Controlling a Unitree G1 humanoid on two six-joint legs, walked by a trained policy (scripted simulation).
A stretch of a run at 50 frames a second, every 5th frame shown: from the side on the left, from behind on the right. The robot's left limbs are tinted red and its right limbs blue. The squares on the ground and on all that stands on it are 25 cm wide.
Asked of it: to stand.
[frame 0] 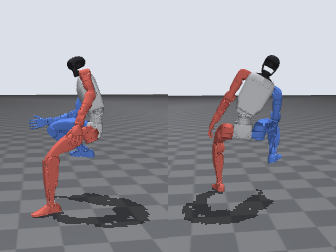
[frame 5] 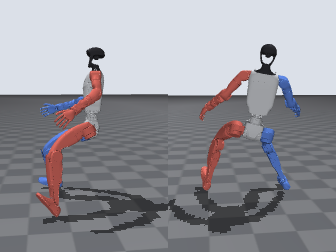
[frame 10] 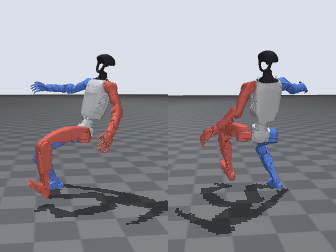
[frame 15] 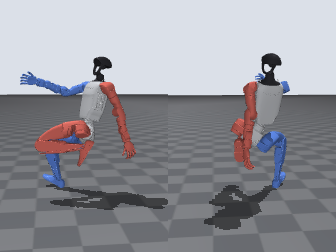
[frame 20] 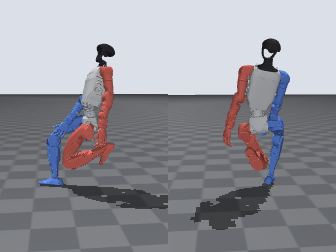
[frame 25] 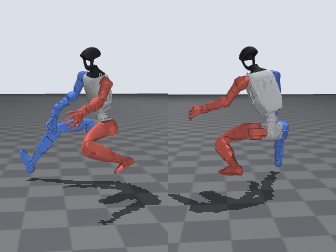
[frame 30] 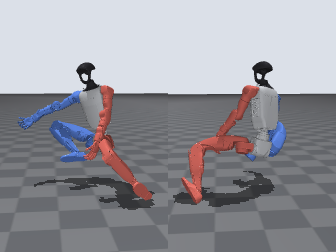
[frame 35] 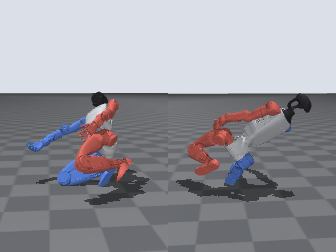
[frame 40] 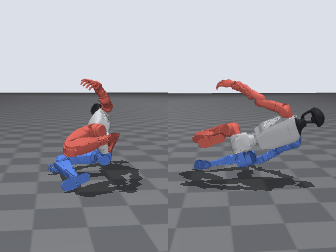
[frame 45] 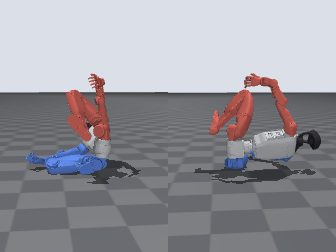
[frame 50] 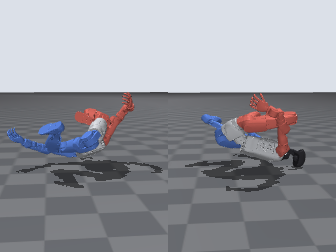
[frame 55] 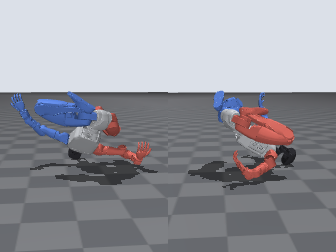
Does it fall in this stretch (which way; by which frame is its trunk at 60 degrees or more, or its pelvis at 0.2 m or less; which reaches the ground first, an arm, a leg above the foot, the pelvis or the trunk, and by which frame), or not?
yes: goes over to its right; its trunk at 60 degrees or more by frame 40; the right leg reaches the ground first, by frame 35
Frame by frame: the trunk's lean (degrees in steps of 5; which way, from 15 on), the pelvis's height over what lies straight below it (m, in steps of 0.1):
0: 35 forward and to its right, 0.6
5: 10, 0.6
10: 15 backward, 0.5
15: 15 backward and to its right, 0.5
20: 20 backward and to its right, 0.6
25: 25 forward and to its left, 0.5
30: 15 forward, 0.4
35: 55 to its right, 0.3
40: 70 to its right, 0.3
45: 85 to its right, 0.2
50: 105 to its right, 0.2
55: 120 to its right, 0.3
